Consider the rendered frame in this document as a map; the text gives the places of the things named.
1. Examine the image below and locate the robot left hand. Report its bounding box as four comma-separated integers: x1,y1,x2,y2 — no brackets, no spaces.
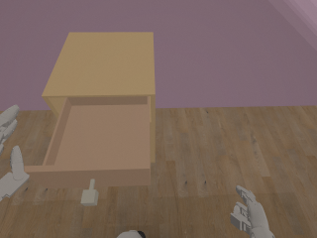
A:
0,104,30,201

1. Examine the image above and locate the handle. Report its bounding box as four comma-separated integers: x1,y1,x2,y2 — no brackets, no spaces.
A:
80,178,99,206

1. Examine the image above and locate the robot right hand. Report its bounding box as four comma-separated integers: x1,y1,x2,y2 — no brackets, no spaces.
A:
230,185,269,235

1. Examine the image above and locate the drawer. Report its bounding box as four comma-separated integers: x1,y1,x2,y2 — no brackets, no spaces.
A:
24,96,151,189

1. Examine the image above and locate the cabinet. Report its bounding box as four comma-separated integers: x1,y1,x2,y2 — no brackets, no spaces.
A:
42,32,156,163

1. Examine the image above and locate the robot right forearm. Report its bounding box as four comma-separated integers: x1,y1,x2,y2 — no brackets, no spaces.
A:
250,227,275,238

